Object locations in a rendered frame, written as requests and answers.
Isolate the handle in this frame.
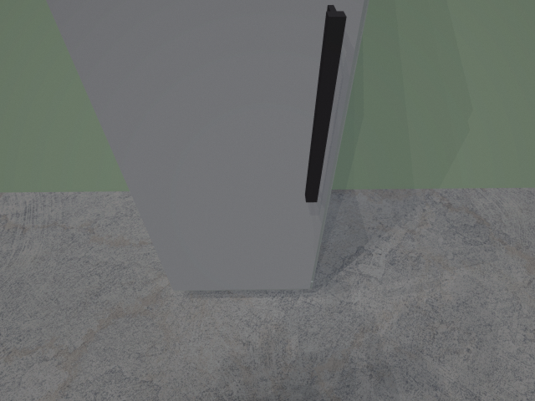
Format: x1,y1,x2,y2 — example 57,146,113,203
305,5,347,202

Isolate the fridge door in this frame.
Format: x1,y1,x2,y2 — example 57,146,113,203
46,0,364,291

